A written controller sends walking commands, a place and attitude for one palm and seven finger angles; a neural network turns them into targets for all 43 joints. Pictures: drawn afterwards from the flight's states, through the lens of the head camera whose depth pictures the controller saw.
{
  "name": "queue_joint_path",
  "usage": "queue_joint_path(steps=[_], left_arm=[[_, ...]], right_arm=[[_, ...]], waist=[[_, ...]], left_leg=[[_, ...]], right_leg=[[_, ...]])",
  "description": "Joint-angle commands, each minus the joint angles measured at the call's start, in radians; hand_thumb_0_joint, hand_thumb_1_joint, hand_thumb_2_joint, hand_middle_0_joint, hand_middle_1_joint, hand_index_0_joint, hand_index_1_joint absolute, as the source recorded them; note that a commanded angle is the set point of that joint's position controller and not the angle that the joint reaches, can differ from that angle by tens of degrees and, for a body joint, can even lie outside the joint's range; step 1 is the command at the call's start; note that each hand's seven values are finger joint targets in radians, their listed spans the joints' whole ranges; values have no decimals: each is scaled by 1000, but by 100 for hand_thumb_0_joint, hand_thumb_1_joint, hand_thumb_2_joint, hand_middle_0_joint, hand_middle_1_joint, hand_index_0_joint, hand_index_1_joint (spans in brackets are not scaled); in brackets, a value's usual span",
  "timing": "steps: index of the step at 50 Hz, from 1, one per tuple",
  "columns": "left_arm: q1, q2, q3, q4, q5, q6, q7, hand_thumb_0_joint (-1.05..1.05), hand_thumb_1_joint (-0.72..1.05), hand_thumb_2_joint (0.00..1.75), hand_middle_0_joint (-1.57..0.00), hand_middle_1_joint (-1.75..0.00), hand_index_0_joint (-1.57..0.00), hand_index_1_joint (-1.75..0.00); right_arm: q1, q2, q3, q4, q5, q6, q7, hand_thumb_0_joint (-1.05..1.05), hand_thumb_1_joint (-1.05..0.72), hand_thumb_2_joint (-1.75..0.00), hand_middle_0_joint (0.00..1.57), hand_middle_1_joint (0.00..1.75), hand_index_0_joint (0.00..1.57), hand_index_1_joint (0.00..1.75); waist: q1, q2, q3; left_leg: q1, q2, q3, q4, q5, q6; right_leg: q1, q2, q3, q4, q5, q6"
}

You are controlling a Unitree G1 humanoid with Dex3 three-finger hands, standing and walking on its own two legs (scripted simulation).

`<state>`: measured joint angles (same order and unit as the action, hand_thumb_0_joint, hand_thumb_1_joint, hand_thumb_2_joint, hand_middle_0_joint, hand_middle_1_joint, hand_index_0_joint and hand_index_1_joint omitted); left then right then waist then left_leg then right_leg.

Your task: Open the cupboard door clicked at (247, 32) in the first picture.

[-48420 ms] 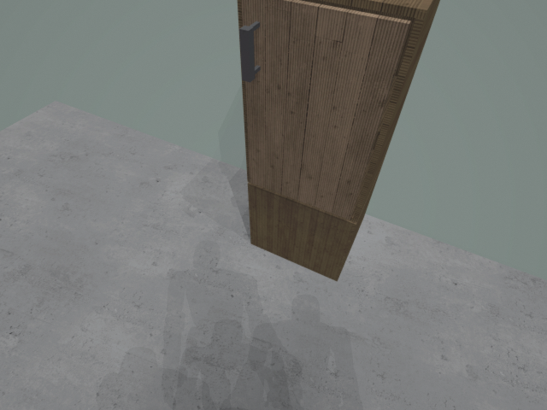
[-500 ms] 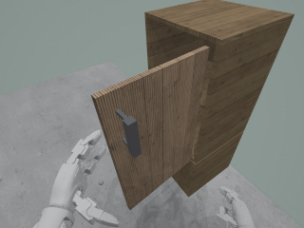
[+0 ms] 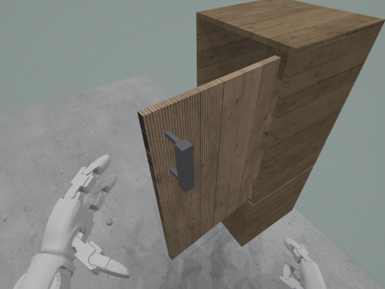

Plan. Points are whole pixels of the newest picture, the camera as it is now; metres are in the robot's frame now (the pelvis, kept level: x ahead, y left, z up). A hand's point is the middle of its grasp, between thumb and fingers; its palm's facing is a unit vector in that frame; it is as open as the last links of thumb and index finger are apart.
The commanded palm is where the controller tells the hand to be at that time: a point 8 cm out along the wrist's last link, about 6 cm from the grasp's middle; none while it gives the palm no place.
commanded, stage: draw the hand back to the body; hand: left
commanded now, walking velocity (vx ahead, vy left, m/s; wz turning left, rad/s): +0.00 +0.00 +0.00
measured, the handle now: (178, 161) +0.32 +0.06 +0.14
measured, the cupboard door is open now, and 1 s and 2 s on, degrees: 95 95 95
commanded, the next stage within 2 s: step back with the hand held close in 1.26 s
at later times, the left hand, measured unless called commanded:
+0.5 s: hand (69, 214) +0.19 +0.22 +0.15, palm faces +0.28 -0.91 -0.31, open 13.7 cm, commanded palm +0.15 +0.27 +0.17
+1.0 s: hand (48, 193) +0.22 +0.26 +0.16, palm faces +0.43 -0.81 -0.40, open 8.0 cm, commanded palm +0.17 +0.30 +0.18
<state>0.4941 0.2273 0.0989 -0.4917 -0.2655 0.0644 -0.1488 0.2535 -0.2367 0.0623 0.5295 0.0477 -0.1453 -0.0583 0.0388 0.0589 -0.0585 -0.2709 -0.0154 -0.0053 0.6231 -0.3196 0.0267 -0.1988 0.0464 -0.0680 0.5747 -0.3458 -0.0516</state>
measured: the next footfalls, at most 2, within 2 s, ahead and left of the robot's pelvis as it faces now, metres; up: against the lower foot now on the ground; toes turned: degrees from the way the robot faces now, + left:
none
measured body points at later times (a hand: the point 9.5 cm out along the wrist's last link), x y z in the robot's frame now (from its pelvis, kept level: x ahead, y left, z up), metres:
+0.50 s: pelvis +0.00 +0.02 +0.01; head -0.01 +0.01 +0.46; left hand +0.17 +0.27 +0.17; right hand +0.19 -0.18 -0.07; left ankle +0.01 +0.10 -0.73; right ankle -0.02 -0.08 -0.73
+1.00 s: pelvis +0.02 +0.01 +0.01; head +0.01 -0.01 +0.46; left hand +0.19 +0.31 +0.19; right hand +0.21 -0.22 -0.07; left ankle +0.01 +0.10 -0.73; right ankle -0.02 -0.08 -0.73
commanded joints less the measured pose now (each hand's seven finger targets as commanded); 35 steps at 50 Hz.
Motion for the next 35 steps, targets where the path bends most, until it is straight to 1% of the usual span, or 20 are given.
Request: queue_joint_path(steps=[1,4,7,9,10,11,12,14,15,17,19,21,22,24,25,27,29,31,34,35], left_arm=[[-109,90,32,-270,-7,-59,-19,0,-50,30,-15,-30,-15,-30],[-89,115,66,-235,2,-28,-17,0,-50,30,-15,-30,-15,-30],[-108,113,81,-253,0,-1,-13,0,-40,34,-15,-30,-15,-30],[-125,138,110,-266,-4,7,-8,0,-32,37,-16,-30,-16,-30],[-188,212,95,-369,134,-84,112,0,-29,39,-16,-30,-16,-30],[-68,160,93,-259,143,-102,163,0,-26,40,-16,-30,-16,-30],[-23,109,51,-247,147,-104,178,0,-22,42,-16,-30,-16,-30],[-46,141,70,-264,172,-129,210,0,-15,45,-16,-30,-16,-30],[-60,154,79,-296,182,-143,223,0,-12,47,-16,-30,-16,-30],[-55,151,78,-292,198,-163,243,0,-5,50,-17,-30,-17,-30],[-55,164,83,-278,211,-174,257,0,2,52,-17,-30,-17,-30],[-61,177,105,-280,214,-185,268,0,9,55,-17,-30,-17,-30],[-50,180,113,-274,215,-188,272,0,13,57,-17,-30,-17,-30],[-35,212,155,-230,215,-190,280,0,20,60,-18,-30,-18,-30],[-33,197,152,-227,212,-192,278,0,23,62,-18,-30,-18,-30],[-13,210,185,-195,207,-194,280,0,31,64,-18,-30,-18,-30],[-23,241,220,-190,208,-199,282,0,37,68,-18,-30,-18,-30],[-28,234,225,-199,207,-201,282,0,44,70,-18,-30,-18,-30],[-35,271,264,-194,206,-203,287,0,55,75,-19,-30,-19,-30],[-30,262,265,-182,201,-201,286,0,58,76,-19,-30,-19,-30]], right_arm=[[-157,-100,-41,-183,6,-87,-5,0,-90,-90,20,30,20,30],[-164,-105,-42,-172,4,-82,-5,0,-90,-90,20,30,20,30],[-171,-102,-38,-179,6,-68,-7,0,-90,-90,20,30,20,30],[-178,-103,-38,-178,4,-65,-10,0,-90,-90,20,30,20,30],[-199,-79,-32,-189,-20,-64,-23,0,-90,-90,20,30,20,30],[-176,-71,-29,-166,-31,-61,-28,0,-90,-90,20,30,20,30],[-174,-71,-27,-169,-33,-54,-22,0,-90,-90,20,30,20,30],[-174,-83,-34,-156,-37,-39,-17,0,-90,-90,20,30,20,30],[-175,-82,-39,-157,-39,-37,-16,0,-90,-90,20,30,20,30],[-171,-81,-38,-145,-43,-35,-10,0,-90,-90,20,30,20,30],[-173,-88,-41,-135,-45,-33,-8,0,-90,-90,20,30,20,30],[-172,-88,-47,-129,-45,-30,-10,0,-90,-90,20,30,20,30],[-173,-88,-48,-126,-47,-29,-10,0,-90,-90,20,30,20,30],[-177,-92,-51,-115,-48,-21,-12,0,-90,-90,20,30,20,30],[-179,-89,-53,-115,-46,-14,-13,0,-90,-90,20,30,20,30],[-184,-86,-57,-108,-45,-3,-15,0,-90,-90,20,30,20,30],[-184,-93,-62,-103,-43,6,-15,0,-90,-90,20,30,20,30],[-180,-89,-62,-99,-41,10,-12,0,-90,-90,20,30,20,30],[-184,-97,-69,-94,-40,12,-10,0,-90,-90,20,30,20,30],[-181,-93,-69,-93,-41,17,-11,0,-90,-90,20,30,20,30]], waist=[[-2,-20,-22],[8,-42,-4],[10,-37,-14],[15,-24,-26],[27,-15,17],[20,-43,55],[16,-60,67],[16,-48,40],[14,-3,9],[13,45,8],[13,51,17],[11,19,8],[13,29,2],[20,-25,10],[16,-32,14],[21,-60,21],[26,-34,8],[25,29,2],[30,20,-12],[27,-1,-5]], left_leg=[[75,11,-50,-96,156,15],[61,15,-57,-113,147,11],[68,18,-64,-133,142,5],[77,17,-65,-135,147,4],[61,17,-74,-160,122,4],[63,23,-74,-168,95,-3],[54,24,-77,-179,82,-4],[75,33,-78,-197,96,-4],[96,33,-70,-201,109,-4],[111,35,-76,-220,126,-11],[119,43,-85,-237,132,-14],[131,44,-83,-244,150,-13],[139,43,-78,-245,169,-13],[140,45,-75,-248,191,-13],[145,44,-68,-248,203,-12],[150,41,-54,-241,237,-9],[157,40,-49,-239,272,-11],[174,41,-49,-238,320,-18],[185,44,-45,-235,354,-18],[185,41,-43,-235,360,-16]], right_leg=[[-98,-26,21,-116,167,34],[-91,-22,8,-111,152,30],[-88,-20,-3,-105,137,30],[-77,-20,-2,-108,139,27],[-63,-31,51,-147,128,18],[-80,-35,51,-166,96,15],[-79,-37,46,-166,86,16],[-36,-36,51,-170,101,14],[-20,-40,60,-171,116,14],[-3,-40,56,-173,129,11],[10,-37,55,-176,135,11],[24,-35,55,-185,148,12],[33,-37,56,-188,158,12],[48,-35,57,-201,171,12],[50,-36,57,-205,179,14],[56,-37,58,-215,209,16],[78,-38,63,-218,237,15],[82,-40,63,-214,265,15],[96,-38,63,-219,292,17],[96,-39,62,-220,302,19]])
